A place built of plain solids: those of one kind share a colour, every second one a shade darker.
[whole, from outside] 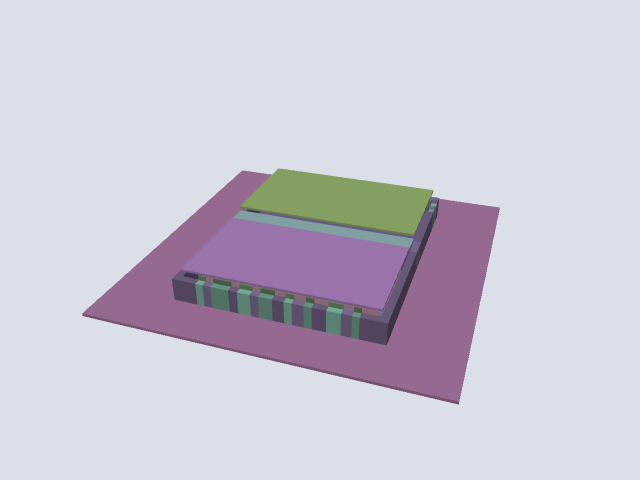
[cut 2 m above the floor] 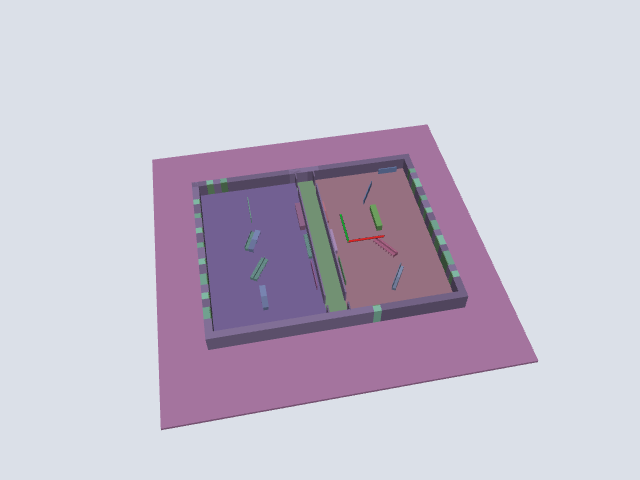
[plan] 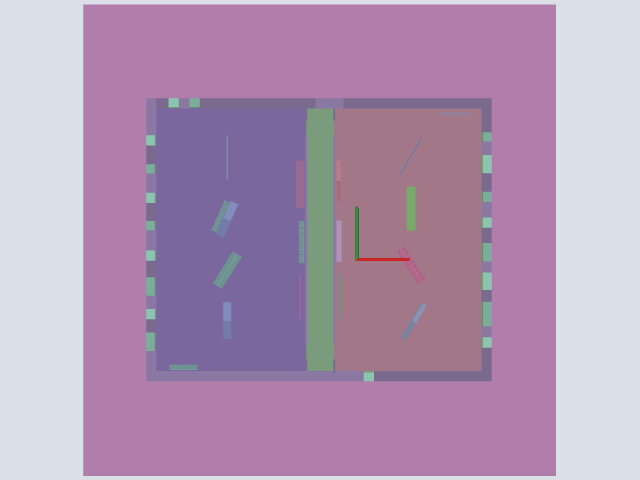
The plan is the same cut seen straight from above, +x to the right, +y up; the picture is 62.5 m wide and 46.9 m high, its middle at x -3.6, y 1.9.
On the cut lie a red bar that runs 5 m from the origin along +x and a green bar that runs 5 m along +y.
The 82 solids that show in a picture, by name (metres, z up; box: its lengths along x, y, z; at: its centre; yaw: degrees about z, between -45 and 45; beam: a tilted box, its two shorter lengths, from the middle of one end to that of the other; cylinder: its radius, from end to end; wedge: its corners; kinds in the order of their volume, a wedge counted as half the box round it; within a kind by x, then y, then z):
{
 "ground_under_all_1": {"box": [46.22, 46.07, 0.4], "at": [-3.64, 1.87, -0.75]},
 "wall_1": {"box": [1.0, 2.96, 3.2], "at": [-20.09, -10.42, 1.0]},
 "wall_2": {"box": [1.0, 1.29, 3.2], "at": [-20.09, -6.49, 1.0]},
 "wall_3": {"box": [1.0, 1.3, 3.2], "at": [-20.09, -4.2, 1.0]},
 "wall_4": {"box": [1.0, 1.62, 3.2], "at": [-20.09, -0.94, 1.0]},
 "wall_5": {"box": [1.0, 1.98, 3.2], "at": [-20.09, 1.86, 1.0]},
 "wall_6": {"box": [1.0, 1.76, 3.2], "at": [-20.09, 4.63, 1.0]},
 "wall_7": {"box": [1.0, 1.89, 3.2], "at": [-20.09, 7.46, 1.0]},
 "wall_8": {"box": [1.0, 1.84, 3.2], "at": [-20.09, 10.22, 1.0]},
 "wall_9": {"box": [1.0, 3.61, 3.2], "at": [-20.09, 13.95, 1.0]},
 "wall_10": {"box": [2.18, 1.0, 3.2], "at": [-19.5, 15.26, 1.0]},
 "wall_11": {"box": [1.07, 1.0, 3.2], "at": [-16.87, 15.26, 1.0]},
 "wall_12": {"box": [16.54, 1.0, 3.2], "at": [-12.32, -11.4, 1.0]},
 "wall_13": {"box": [11.29, 1.0, 3.2], "at": [-9.69, 15.26, 1.0]},
 "wall_14": {"box": [0.2, 20.3, 3.2], "at": [-4.95, 1.91, 1.0]},
 "wall_15": {"box": [4.55, 1.0, 3.2], "at": [-3.57, -11.4, 1.0]},
 "wall_16": {"box": [4.55, 1.0, 3.2], "at": [-3.57, 15.26, 1.0]},
 "wall_17": {"box": [0.2, 20.3, 3.2], "at": [-2.2, 1.91, 1.0]},
 "wall_18": {"box": [3.78, 1.0, 3.2], "at": [-1.21, -11.4, 1.0]},
 "wall_19": {"box": [16.29, 1.0, 3.2], "at": [5.04, 15.26, 1.0]},
 "wall_20": {"box": [11.51, 1.0, 3.2], "at": [7.43, -11.4, 1.0]},
 "wall_21": {"box": [1.0, 3.28, 3.2], "at": [12.69, -10.26, 1.0]},
 "wall_22": {"box": [1.0, 1.08, 3.2], "at": [12.69, -7.08, 1.0]},
 "wall_23": {"box": [1.0, 1.16, 3.2], "at": [12.69, -3.56, 1.0]},
 "wall_24": {"box": [1.0, 1.08, 3.2], "at": [12.69, -0.73, 1.0]},
 "wall_25": {"box": [1.0, 1.5, 3.2], "at": [12.69, 2.35, 1.0]},
 "wall_26": {"box": [1.0, 1.52, 3.2], "at": [12.69, 4.87, 1.0]},
 "wall_27": {"box": [1.0, 1.79, 3.2], "at": [12.69, 7.52, 1.0]},
 "wall_28": {"box": [1.0, 1.31, 3.2], "at": [12.69, 10.87, 1.0]},
 "wall_29": {"box": [1.0, 3.33, 3.2], "at": [12.69, 14.09, 1.0]},
 "floor_study_1": {"box": [14.74, 25.85, 0.6], "at": [-12.32, 1.93, -0.3]},
 "floor_store_1": {"box": [14.49, 25.85, 0.6], "at": [5.04, 1.93, -0.3]},
 "ceil_study_1": {"box": [14.74, 25.85, 0.3], "at": [-12.32, 1.93, 4.05]},
 "ceil_store_1": {"box": [14.49, 25.85, 0.3], "at": [5.04, 1.93, 3.55]},
 "wall_mass_1": {"box": [0.85, 1.8, 3.2], "at": [-20.16, -8.04, 1.0]},
 "wall_mass_2": {"box": [0.85, 1.0, 3.2], "at": [-20.16, -5.34, 1.0]},
 "wall_mass_3": {"box": [0.85, 1.8, 3.2], "at": [-20.16, -2.65, 1.0]},
 "wall_mass_4": {"box": [0.85, 1.0, 3.2], "at": [-20.16, 0.38, 1.0]},
 "wall_mass_5": {"box": [0.85, 0.9, 3.2], "at": [-20.16, 3.31, 1.0]},
 "wall_mass_6": {"box": [0.85, 1.0, 3.2], "at": [-20.16, 6.01, 1.0]},
 "wall_mass_7": {"box": [0.85, 0.9, 3.2], "at": [-20.16, 8.86, 1.0]},
 "wall_mass_8": {"box": [0.85, 1.0, 3.2], "at": [-20.16, 11.64, 1.0]},
 "wall_mass_9": {"box": [1.0, 0.85, 3.2], "at": [-17.91, 15.33, 1.0]},
 "wall_mass_10": {"box": [1.0, 0.85, 3.2], "at": [-15.84, 15.33, 1.0]},
 "wall_mass_11": {"box": [1.0, 0.85, 3.2], "at": [1.18, -11.47, 1.0]},
 "wall_mass_12": {"box": [0.85, 1.0, 3.2], "at": [12.76, -8.12, 1.0]},
 "wall_mass_13": {"box": [0.85, 2.4, 3.2], "at": [12.76, -5.33, 1.0]},
 "wall_mass_14": {"box": [0.85, 1.7, 3.2], "at": [12.76, -2.12, 1.0]},
 "wall_mass_15": {"box": [0.85, 1.8, 3.2], "at": [12.76, 0.7, 1.0]},
 "wall_mass_16": {"box": [0.85, 1.0, 3.2], "at": [12.76, 3.6, 1.0]},
 "wall_mass_17": {"box": [0.85, 1.0, 3.2], "at": [12.76, 6.12, 1.0]},
 "wall_mass_18": {"box": [0.85, 1.8, 3.2], "at": [12.76, 9.31, 1.0]},
 "wall_mass_19": {"box": [0.85, 0.9, 3.2], "at": [12.76, 11.97, 1.0]},
 "floor_corr_1": {"box": [2.75, 25.85, 0.6], "at": [-3.57, 1.93, -0.3]},
 "ceil_corr_1": {"box": [2.75, 25.85, 0.3], "at": [-3.57, 1.93, 3.4]},
 "door_leaf_1": {"box": [1.0, 0.12, 3.87], "at": [-17.91, 14.85, 1.33]},
 "door_leaf_2": {"box": [1.0, 0.12, 3.87], "at": [-15.84, 14.85, 1.33]},
 "door_leaf_3": {"box": [0.12, 1.0, 3.87], "at": [12.28, -8.12, 1.33]},
 "door_leaf_4": {"box": [0.12, 2.4, 3.87], "at": [12.28, -5.33, 1.33]},
 "door_leaf_5": {"box": [0.12, 1.7, 3.87], "at": [12.28, -2.12, 1.33]},
 "door_leaf_6": {"box": [0.12, 1.8, 3.87], "at": [12.28, 0.7, 1.33]},
 "door_leaf_7": {"box": [0.12, 1.0, 3.87], "at": [12.28, 3.6, 1.33]},
 "door_leaf_8": {"box": [0.12, 1.0, 3.87], "at": [12.28, 6.12, 1.33]},
 "door_leaf_9": {"box": [0.12, 1.8, 3.87], "at": [12.28, 9.31, 1.33]},
 "door_leaf_10": {"box": [0.12, 0.9, 3.87], "at": [12.28, 11.97, 1.33]},
 "rail_board_sto_1": {"box": [0.12, 4.2, 1.6], "at": [5.3, 10.12, 0.2], "yaw": -30.0},
 "rail_board_sto_2": {"box": [2.95, 0.12, 1.6], "at": [9.52, 14.23, 0.2]},
 "seat_settle_sto_1": {"box": [0.42, 2.0, 0.47], "at": [5.07, -6.94, 0.23], "yaw": -32.0},
 "seat_settle_sto_2": {"box": [0.1, 4.0, 1.21], "at": [5.38, -5.95, 0.6], "yaw": -32.0},
 "seat_settle_sto_3": {"box": [0.42, 2.0, 0.47], "at": [6.13, -5.24, 0.23], "yaw": -32.0},
 "rail_board_1": {"box": [0.12, 4.37, 1.65], "at": [-5.52, -3.66, 0.23]},
 "rail_bars_sto_1": {"box": [0.12, 4.45, 1.6], "at": [-1.61, -3.59, 0.2]},
 "rail_bars_1": {"box": [0.12, 4.31, 1.65], "at": [-12.66, 9.95, 0.23]},
 "seat_box_sto_1": {"box": [0.42, 2.0, 0.47], "at": [-1.79, 6.66, 0.23]},
 "seat_box_sto_2": {"box": [0.42, 2.0, 0.47], "at": [-1.79, 8.65, 0.23]},
 "table_1": {"box": [0.8, 1.8, 0.035], "at": [-13.05, 3.09, 0.74], "yaw": -24.0},
 "table_2": {"box": [0.8, 1.8, 0.035], "at": [-12.66, -6.88, 0.74]},
 "table_3": {"box": [0.8, 1.8, 0.035], "at": [-12.66, -5.09, 0.74]},
 "table_4": {"box": [0.8, 1.8, 0.035], "at": [-12.32, 4.73, 0.74], "yaw": -24.0},
 "counter_issue_1": {"box": [0.8, 4.64, 0.035], "at": [-5.55, 7.33, 0.88]},
 "counter_issue_sto_1": {"box": [0.85, 4.27, 0.035], "at": [5.3, 4.96, 0.98]},
 "sideboard_sto_1": {"box": [0.5, 4.03, 0.035], "at": [-1.75, 1.78, 0.7]}
}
